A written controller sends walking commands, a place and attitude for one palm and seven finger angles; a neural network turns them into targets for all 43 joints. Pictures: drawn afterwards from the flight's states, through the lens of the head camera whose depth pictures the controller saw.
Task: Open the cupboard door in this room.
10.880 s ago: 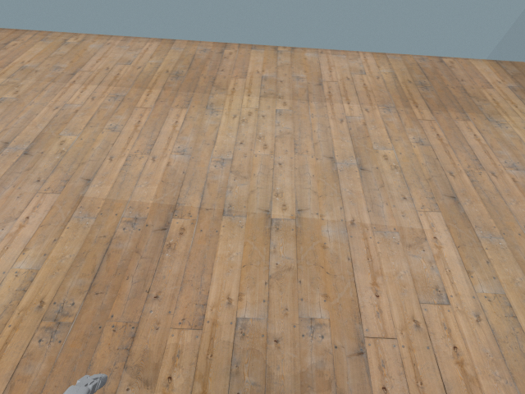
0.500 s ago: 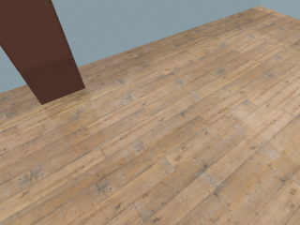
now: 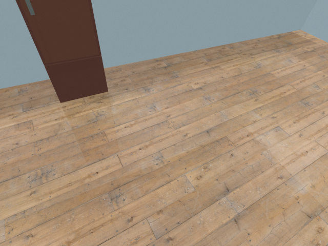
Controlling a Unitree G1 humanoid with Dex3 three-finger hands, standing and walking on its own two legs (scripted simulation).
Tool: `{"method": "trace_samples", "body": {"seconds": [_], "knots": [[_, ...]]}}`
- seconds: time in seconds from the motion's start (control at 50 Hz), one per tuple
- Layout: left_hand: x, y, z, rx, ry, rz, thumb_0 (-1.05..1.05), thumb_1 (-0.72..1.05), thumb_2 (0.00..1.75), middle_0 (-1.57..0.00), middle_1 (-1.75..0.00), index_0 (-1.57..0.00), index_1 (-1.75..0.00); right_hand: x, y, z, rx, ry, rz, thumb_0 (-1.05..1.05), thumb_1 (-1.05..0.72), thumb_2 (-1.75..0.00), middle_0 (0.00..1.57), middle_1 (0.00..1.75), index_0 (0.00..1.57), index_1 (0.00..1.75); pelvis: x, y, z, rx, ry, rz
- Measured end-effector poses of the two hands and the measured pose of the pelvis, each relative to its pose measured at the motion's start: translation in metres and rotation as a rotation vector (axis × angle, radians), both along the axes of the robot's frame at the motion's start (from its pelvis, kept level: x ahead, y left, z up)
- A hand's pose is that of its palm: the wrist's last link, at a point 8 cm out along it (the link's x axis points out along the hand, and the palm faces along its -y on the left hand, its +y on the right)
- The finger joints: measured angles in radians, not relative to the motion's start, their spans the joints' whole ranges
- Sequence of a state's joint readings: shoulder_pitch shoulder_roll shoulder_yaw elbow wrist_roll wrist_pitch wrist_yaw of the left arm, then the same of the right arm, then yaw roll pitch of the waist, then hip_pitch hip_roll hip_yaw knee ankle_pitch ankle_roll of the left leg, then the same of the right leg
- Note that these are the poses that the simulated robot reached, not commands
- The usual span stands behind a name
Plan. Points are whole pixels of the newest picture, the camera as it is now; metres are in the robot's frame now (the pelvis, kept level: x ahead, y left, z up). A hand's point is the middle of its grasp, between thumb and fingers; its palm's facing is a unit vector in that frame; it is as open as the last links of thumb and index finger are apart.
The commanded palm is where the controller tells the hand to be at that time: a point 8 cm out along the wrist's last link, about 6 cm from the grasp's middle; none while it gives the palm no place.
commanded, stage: stand and wait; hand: left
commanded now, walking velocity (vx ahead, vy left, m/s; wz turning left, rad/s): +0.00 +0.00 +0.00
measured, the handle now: out of the picture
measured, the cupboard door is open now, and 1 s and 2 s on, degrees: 0 0 0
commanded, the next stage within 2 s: turn or walk to find it in 0.04 s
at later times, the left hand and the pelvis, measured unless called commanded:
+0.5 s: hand out of the picture +0.00 +0.20 -0.17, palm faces +0.16 -0.96 -0.25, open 7.4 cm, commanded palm none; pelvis -0.04 -0.01 +0.00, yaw +9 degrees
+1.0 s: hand out of the picture -0.10 +0.12 -0.15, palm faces +0.43 -0.86 -0.28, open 7.3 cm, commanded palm none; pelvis -0.05 -0.07 +0.00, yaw +24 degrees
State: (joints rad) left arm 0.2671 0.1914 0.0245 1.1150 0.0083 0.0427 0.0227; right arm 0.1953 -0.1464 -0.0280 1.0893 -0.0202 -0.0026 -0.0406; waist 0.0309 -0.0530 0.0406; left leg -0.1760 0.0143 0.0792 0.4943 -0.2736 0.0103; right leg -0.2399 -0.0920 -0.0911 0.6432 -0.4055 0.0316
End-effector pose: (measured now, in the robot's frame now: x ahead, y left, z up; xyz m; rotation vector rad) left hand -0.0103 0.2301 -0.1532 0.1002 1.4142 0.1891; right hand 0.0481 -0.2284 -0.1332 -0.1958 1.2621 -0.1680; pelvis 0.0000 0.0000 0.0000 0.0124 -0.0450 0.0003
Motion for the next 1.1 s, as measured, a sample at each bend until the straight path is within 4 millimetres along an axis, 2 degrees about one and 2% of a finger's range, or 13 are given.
{"method": "trace_samples", "body": {"seconds": [0.14,0.24,0.32,0.4,0.5,0.6,0.66,0.76,0.82,0.9,1.0,1.1], "knots": [[-0.017,-0.004,0.009,0.013,-0.002,-0.005,0.01,0.91,0.9,-0.2,-0.3,-0.2,-0.3,-0.01,0.0,-0.007,0.033,-0.005,-0.005,0.0,-0.94,-0.9,0.2,0.3,0.21,0.3,-0.012,0.001,0.001,-0.004,-0.006,0.015],[-0.028,-0.004,0.009,0.019,-0.01,0.025,0.01,0.91,0.9,-0.2,-0.3,-0.2,-0.3,-0.027,-0.002,-0.012,0.044,0.042,0.014,0.0,-0.93,-0.9,0.2,0.3,0.21,0.3,-0.022,0.0,-0.001,-0.012,0.007,0.046],[-0.03,0.004,0.003,0.023,-0.019,0.047,0.01,0.91,0.9,-0.2,-0.3,-0.2,-0.3,-0.043,-0.003,-0.014,0.032,0.09,0.024,0.0,-0.92,-0.9,0.2,0.3,0.21,0.3,-0.029,0.002,-0.006,-0.019,0.02,0.071],[-0.024,0.015,0.001,0.036,-0.036,0.058,0.01,0.91,0.9,-0.2,-0.3,-0.2,-0.3,-0.056,-0.003,-0.013,0.021,0.123,0.033,0.0,-0.91,-0.9,0.2,0.3,0.2,0.3,-0.033,0.003,-0.008,-0.02,0.042,0.098],[-0.004,0.018,0.016,0.079,-0.106,0.071,0.01,0.91,0.9,-0.2,-0.3,-0.2,-0.3,-0.061,-0.011,-0.01,0.026,0.147,0.066,0.0,-0.91,-0.9,0.2,0.3,0.21,0.3,-0.039,-0.008,-0.002,-0.028,0.071,0.159],[0.018,0.006,0.033,0.124,-0.222,0.096,0.01,0.91,0.9,-0.2,-0.3,-0.2,-0.3,-0.049,-0.032,-0.017,0.038,0.144,0.122,0.0,-0.9,-0.9,0.21,0.3,0.21,0.3,-0.043,-0.028,-0.002,-0.018,0.082,0.218],[0.019,-0.008,0.039,0.155,-0.276,0.114,0.01,0.91,0.9,-0.2,-0.3,-0.2,-0.3,-0.034,-0.049,-0.027,0.05,0.121,0.151,0.0,-0.9,-0.9,0.21,0.3,0.21,0.3,-0.045,-0.044,-0.006,-0.008,0.068,0.251],[-0.007,-0.033,0.051,0.168,-0.266,0.166,0.0,0.91,0.9,-0.2,-0.3,-0.2,-0.3,0.004,-0.066,-0.02,0.05,0.057,0.207,0.01,-0.91,-0.9,0.2,0.3,0.2,0.3,-0.043,-0.059,0.003,0.031,0.043,0.292],[-0.028,-0.047,0.05,0.155,-0.224,0.196,0.0,0.91,0.9,-0.2,-0.3,-0.2,-0.3,0.023,-0.071,-0.016,0.049,0.021,0.236,0.0,-0.91,-0.9,0.2,0.3,0.2,0.3,-0.043,-0.065,0.006,0.04,0.036,0.317],[-0.061,-0.06,0.045,0.146,-0.173,0.267,0.0,0.92,0.9,-0.2,-0.3,-0.2,-0.3,0.039,-0.071,-0.015,0.039,0.028,0.297,0.0,-0.91,-0.9,0.2,0.3,0.2,0.3,-0.044,-0.07,0.006,0.038,0.035,0.361],[-0.113,-0.072,0.038,0.124,-0.088,0.358,0.0,0.92,0.9,-0.2,-0.3,-0.2,-0.3,0.058,-0.055,-0.013,0.027,0.048,0.397,0.0,-0.91,-0.9,0.2,0.3,0.2,0.3,-0.048,-0.069,0.005,0.027,0.038,0.414],[-0.176,-0.086,0.034,0.085,0.017,0.465,0.0,0.91,0.9,-0.2,-0.3,-0.2,-0.3,0.087,-0.017,-0.006,0.038,0.017,0.512,0.01,-0.91,-0.9,0.2,0.3,0.2,0.3,-0.049,-0.056,0.006,0.011,0.042,0.461]]}}
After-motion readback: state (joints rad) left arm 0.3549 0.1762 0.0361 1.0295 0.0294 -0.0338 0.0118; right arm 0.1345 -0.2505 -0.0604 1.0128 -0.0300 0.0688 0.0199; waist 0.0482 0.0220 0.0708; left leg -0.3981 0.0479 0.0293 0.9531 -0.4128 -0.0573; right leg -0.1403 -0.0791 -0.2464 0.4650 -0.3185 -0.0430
